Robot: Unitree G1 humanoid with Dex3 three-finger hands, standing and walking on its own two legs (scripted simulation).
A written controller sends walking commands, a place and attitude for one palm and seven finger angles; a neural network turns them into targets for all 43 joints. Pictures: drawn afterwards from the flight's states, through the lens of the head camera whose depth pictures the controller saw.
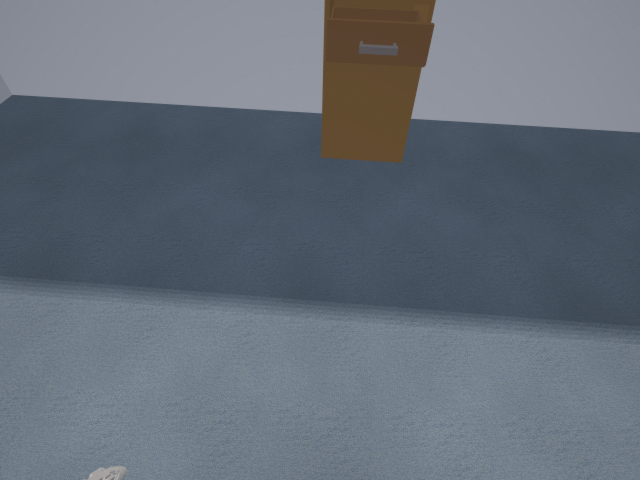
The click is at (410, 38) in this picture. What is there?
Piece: drawer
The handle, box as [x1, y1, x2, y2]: [359, 41, 397, 55]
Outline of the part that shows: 359,44 359,53 396,55 397,53 397,46 395,45 395,43 393,43 392,46 363,44 362,41 360,41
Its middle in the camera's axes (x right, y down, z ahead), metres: +0.21 -0.71 +1.43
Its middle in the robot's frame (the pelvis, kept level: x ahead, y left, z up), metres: +1.55 -0.13 -0.08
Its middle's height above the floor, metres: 0.69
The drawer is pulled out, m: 0.21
